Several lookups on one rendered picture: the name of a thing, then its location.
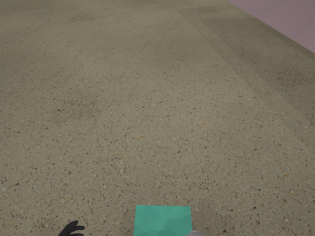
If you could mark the robot left hand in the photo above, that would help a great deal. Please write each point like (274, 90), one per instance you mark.
(71, 227)

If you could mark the carton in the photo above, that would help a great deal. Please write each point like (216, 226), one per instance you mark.
(162, 220)

